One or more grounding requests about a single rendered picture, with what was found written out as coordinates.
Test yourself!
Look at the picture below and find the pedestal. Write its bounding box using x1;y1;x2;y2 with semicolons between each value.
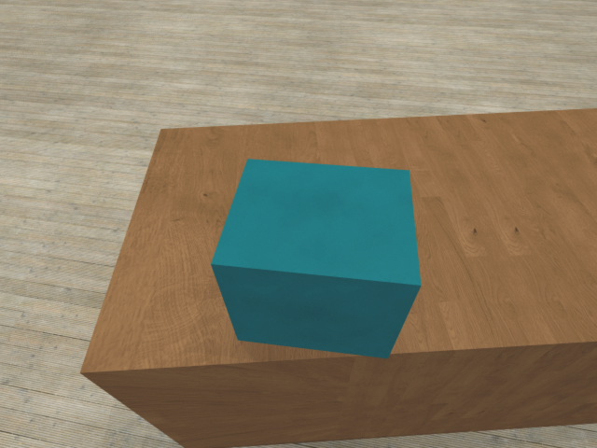
80;108;597;448

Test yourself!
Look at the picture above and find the carton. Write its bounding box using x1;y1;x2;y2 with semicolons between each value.
211;159;421;358

